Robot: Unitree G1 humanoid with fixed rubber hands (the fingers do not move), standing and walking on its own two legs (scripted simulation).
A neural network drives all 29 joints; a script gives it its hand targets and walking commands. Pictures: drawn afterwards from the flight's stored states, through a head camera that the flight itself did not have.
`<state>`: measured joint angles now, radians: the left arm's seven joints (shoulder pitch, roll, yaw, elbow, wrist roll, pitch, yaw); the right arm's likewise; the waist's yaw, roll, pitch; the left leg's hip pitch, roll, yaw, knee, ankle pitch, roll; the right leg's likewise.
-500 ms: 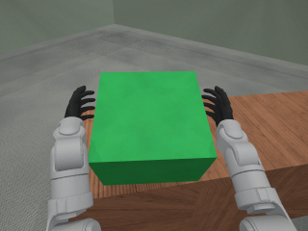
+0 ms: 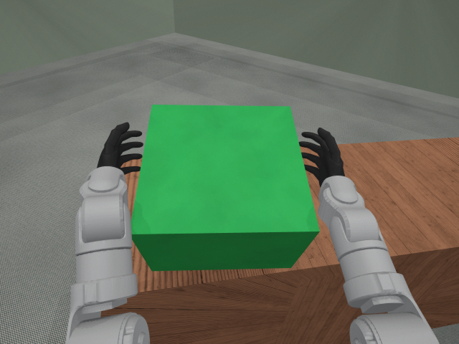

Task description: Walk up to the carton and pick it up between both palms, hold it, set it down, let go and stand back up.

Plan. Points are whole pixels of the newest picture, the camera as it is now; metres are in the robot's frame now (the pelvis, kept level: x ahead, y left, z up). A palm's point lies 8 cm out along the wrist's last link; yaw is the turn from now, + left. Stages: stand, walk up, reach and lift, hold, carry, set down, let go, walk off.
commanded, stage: hold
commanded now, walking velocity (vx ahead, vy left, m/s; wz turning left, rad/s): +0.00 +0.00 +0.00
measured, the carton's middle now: (222, 187) +0.40 +0.00 +0.11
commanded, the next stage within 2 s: none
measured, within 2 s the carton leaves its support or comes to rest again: neither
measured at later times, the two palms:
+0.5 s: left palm (109, 175) +0.35 +0.19 +0.18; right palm (324, 177) +0.35 -0.17 +0.17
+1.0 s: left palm (107, 182) +0.34 +0.19 +0.18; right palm (322, 180) +0.35 -0.17 +0.17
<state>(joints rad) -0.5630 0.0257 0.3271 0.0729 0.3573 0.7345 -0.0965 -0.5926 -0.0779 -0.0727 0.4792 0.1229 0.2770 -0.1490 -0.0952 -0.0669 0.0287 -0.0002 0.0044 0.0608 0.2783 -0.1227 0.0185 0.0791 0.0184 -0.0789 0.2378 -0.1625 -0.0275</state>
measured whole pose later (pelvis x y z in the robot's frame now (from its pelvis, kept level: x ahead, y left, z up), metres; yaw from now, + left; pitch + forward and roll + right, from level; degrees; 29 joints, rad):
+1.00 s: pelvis -0.01 +0.00 +0.00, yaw +0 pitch -9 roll +0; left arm -0.53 0.02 0.31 0.02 0.35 0.75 -0.08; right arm -0.59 -0.07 -0.08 0.46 0.12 0.28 -0.14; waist -0.08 -0.06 0.06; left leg -0.02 0.00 0.06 0.28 -0.11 0.02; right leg 0.06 0.02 -0.08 0.24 -0.15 -0.03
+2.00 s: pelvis +0.00 +0.00 +0.00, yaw +0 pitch -10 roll +0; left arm -0.54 0.02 0.35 0.03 0.38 0.76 -0.11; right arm -0.61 -0.08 -0.05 0.48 0.15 0.29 -0.15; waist -0.08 -0.08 0.05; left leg 0.02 0.01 0.07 0.28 -0.12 0.02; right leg 0.10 0.02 -0.07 0.24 -0.16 -0.03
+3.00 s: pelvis +0.00 +0.00 +0.00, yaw -1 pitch -9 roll +0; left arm -0.56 0.01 0.33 0.06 0.37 0.74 -0.09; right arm -0.60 -0.09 -0.06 0.48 0.13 0.27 -0.15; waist -0.08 -0.07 0.03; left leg 0.01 0.01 0.07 0.28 -0.12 0.02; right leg 0.08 0.02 -0.07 0.24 -0.16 -0.03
